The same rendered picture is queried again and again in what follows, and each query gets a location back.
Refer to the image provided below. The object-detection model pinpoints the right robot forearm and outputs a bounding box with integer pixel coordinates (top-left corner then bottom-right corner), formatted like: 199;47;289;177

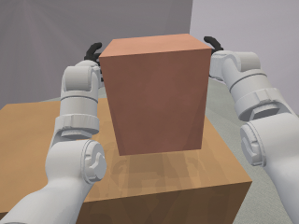
209;50;299;122

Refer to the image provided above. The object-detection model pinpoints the carton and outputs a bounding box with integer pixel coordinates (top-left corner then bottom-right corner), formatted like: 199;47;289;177
98;34;212;156

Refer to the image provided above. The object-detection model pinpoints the robot left upper arm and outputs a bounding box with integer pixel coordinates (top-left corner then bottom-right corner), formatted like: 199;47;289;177
0;139;107;224

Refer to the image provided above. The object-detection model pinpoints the robot right hand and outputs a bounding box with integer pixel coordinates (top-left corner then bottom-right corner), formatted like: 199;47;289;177
204;36;224;78

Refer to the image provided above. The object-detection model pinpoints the robot right upper arm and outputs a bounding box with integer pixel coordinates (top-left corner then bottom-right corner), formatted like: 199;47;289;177
240;112;299;224

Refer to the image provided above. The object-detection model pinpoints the left robot forearm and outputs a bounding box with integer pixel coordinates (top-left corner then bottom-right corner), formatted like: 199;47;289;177
45;60;102;175

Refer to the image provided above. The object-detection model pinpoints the robot left hand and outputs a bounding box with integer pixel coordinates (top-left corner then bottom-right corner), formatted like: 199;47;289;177
84;42;104;82

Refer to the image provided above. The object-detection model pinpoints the pedestal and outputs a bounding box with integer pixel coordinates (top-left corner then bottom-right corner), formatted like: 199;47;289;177
0;98;252;224

